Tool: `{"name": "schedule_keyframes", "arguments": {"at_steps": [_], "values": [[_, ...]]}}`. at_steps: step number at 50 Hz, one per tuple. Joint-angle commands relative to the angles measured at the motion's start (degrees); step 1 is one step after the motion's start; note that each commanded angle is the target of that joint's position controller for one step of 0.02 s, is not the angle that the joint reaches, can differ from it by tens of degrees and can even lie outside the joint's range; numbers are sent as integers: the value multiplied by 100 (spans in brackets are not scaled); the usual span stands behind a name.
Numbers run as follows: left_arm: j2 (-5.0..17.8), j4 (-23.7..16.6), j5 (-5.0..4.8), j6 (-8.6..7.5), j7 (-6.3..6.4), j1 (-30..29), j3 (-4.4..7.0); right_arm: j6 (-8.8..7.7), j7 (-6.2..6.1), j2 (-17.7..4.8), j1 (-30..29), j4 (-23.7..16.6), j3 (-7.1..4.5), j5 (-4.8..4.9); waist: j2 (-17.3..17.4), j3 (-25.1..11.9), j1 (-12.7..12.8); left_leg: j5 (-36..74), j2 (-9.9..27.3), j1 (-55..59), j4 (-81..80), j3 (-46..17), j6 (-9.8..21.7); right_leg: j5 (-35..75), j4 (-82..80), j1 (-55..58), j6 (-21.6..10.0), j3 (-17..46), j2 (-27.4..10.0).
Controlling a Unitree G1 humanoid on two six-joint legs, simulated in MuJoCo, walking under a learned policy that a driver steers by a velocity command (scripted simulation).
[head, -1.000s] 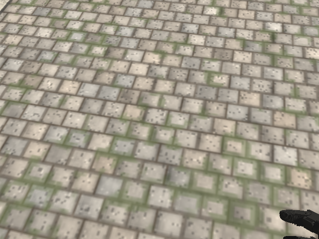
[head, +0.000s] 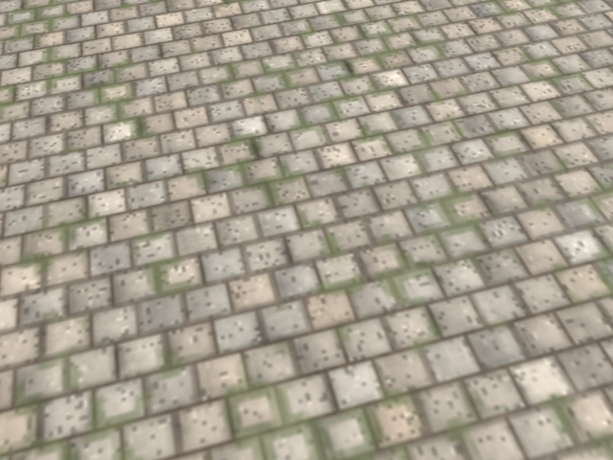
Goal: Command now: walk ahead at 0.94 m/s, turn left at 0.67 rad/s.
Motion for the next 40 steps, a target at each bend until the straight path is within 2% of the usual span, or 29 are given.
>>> {"name": "schedule_keyframes", "arguments": {"at_steps": [1,2,3,4,5,6,7,8,9,10,12,13,14,16,19,22,23,24,25,26,27,28,29,30,31,33,34,38,40], "values": [[929,-216,-6,-127,165,-309,168,-47,-1,-203,-554,-551,66,37,-672,380,-323,-6,-437,1352,-754,776,353,8131,307,-845,347,-256,-1444],[1125,-197,31,-70,256,-388,221,-18,-38,-343,-153,-460,34,45,-879,84,-586,-236,-594,1759,-836,799,456,9149,907,-535,392,-255,-1562],[1308,-236,90,28,323,-596,284,6,-84,-569,649,-250,-49,51,-1011,-346,-1028,-574,-762,2505,-823,751,570,9799,1920,-454,394,-212,-1661],[1452,-337,153,128,351,-937,339,21,-145,-866,1819,93,-190,45,-1022,-838,-1586,-1003,-836,3637,-813,518,760,9852,3340,-801,326,-91,-1758],[1549,-458,140,187,308,-1361,384,-4,-244,-1183,3027,439,-377,32,-757,-1132,-2182,-1306,-682,5048,-1384,-109,1075,8478,5490,-1824,202,-2,-1562],[784,-482,164,121,102,-1610,192,8,-382,-1272,2693,525,-451,118,393,-583,-1699,-1741,-261,5580,-1430,-868,1231,1862,7567,-3664,68,161,-496],[278,-1122,38,-20,37,-1389,37,85,-407,-1763,1898,276,-549,-9,1423,-733,-813,-1970,836,6469,-2176,-3963,2275,-416,9274,-6014,384,1045,168],[637,-1358,88,-188,20,-1640,-3,64,-426,-1636,1861,88,-572,23,419,-968,-984,-2857,1262,6464,-3378,-5200,2418,-43,8968,-6517,260,1961,-107],[803,-1361,95,-281,-20,-1744,-7,31,-474,-1280,1807,153,-505,10,-282,-406,-746,-3310,1276,5719,-3911,-5078,2135,344,8247,-6406,184,2069,-430],[854,-1286,121,-279,-19,-1737,-7,-23,-494,-1008,1600,202,-438,-32,-751,150,-394,-2993,1090,4754,-4060,-4611,1856,481,7606,-6050,199,1966,-662],[766,-1245,323,-19,-36,-1651,-74,-213,-564,-913,1282,151,-348,-20,-824,501,29,-2362,533,3516,-4103,-3710,1628,358,6882,-5466,406,1928,-941],[722,-1281,345,104,-52,-1697,-103,-298,-546,-907,1227,125,-323,11,-764,608,111,-2216,343,2948,-4193,-3389,1574,304,6408,-5218,504,1809,-1057],[680,-1427,338,167,-81,-2004,-140,-375,-523,-985,1197,94,-337,40,-679,716,73,-1948,159,2472,-4344,-3102,1542,526,5824,-4999,585,1622,-1120],[568,-1729,219,175,-161,-2757,-218,-439,-511,-1036,1208,70,-377,47,-449,838,-159,-1370,-152,1925,-4480,-2700,1354,1487,4506,-4464,683,1384,-1118],[415,-1902,20,150,-193,-3274,-272,-451,-446,-1147,1496,143,-459,129,-56,497,-606,142,-215,2408,-4266,-2592,965,2892,3072,-3718,570,1207,-789],[701,-1879,17,89,-119,-3156,-166,-423,-478,-1307,1578,159,-535,114,99,81,-631,1531,-40,3549,-3517,-2736,679,2724,2278,-3296,425,1320,-502],[913,-1753,18,68,-63,-2747,-70,-423,-497,-1413,1538,148,-560,88,106,-264,-440,2377,-35,3848,-2903,-2762,542,2294,2204,-2783,367,1346,-326],[1193,-1544,-11,38,11,-1914,69,-428,-483,-1605,1379,124,-596,38,72,-826,51,2835,-83,3885,-1831,-2700,403,1718,2250,-1863,301,1342,-234],[1457,-1251,2,13,114,-655,220,-479,-459,-1598,993,44,-590,3,26,-1377,812,2445,-293,3199,-374,-2561,282,1313,2410,-452,212,1478,-534],[1860,-1021,166,-13,241,630,385,-557,-485,-751,810,-158,-372,-25,-910,-2093,1164,-640,-645,2192,1686,-2116,303,-906,2278,827,104,2869,-1902],[2287,-1103,314,26,182,-31,465,-544,-456,-152,1423,-596,-156,289,-2909,-2607,287,-3009,-1040,661,3003,-1473,127,-2228,703,1290,-402,6412,-3309],[1700,-1235,235,80,137,-811,446,-412,-518,-642,1118,-407,-161,110,-1788,-1706,230,-2302,-424,45,3297,-1321,200,-3065,505,500,-492,6253,-3008],[1180,-1265,177,109,116,-1172,329,-338,-465,-824,744,-395,-211,1,-1062,-1061,227,-1812,-138,35,3002,-1140,166,-2293,668,-200,-435,5041,-2731],[936,-1126,195,120,89,-1194,278,-274,-385,-802,542,-395,-215,-45,-552,-622,177,-1635,56,193,2776,-1060,109,-1102,682,-820,-368,4142,-2482],[851,-926,176,99,98,-1019,245,-208,-285,-689,315,-500,-201,-120,-553,-399,124,-1631,217,259,2635,-1078,82,-410,647,-1186,-296,3455,-2276],[544,-528,65,-3,36,-716,173,-48,-154,-362,93,-681,-103,-137,-703,-45,-10,-1538,424,161,2584,-1021,46,547,480,-1534,-100,2494,-2041],[564,-447,11,-71,-11,-690,176,11,-119,-271,18,-827,-57,-123,-812,13,-116,-1431,482,29,2522,-990,34,1020,426,-1605,-99,2216,-2138],[678,-310,18,-235,-55,-960,205,72,-37,-330,-714,-1268,39,-88,-681,451,-364,-409,502,119,1496,-661,16,2405,-73,-2098,12,730,-1855],[795,-156,33,-247,-32,-774,235,68,38,-371,-1142,-1362,78,-97,-426,745,-288,-126,379,355,511,-170,135,3008,-297,-1986,58,136,-1661]]}}
Keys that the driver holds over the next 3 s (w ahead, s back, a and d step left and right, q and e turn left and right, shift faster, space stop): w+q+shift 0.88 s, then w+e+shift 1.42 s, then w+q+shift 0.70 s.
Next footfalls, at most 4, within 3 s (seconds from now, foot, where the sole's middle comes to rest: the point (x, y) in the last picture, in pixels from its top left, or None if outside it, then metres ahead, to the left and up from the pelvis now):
0.12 left None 0.26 0.03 -0.75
0.50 right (364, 350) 0.72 -0.05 -0.75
0.96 left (195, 283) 0.90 0.37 -0.75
1.40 right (136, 176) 1.28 0.61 -0.75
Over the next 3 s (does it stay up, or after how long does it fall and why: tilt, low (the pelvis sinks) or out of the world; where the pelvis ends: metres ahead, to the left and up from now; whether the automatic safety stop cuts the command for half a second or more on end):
stays up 2.48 0.81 0.02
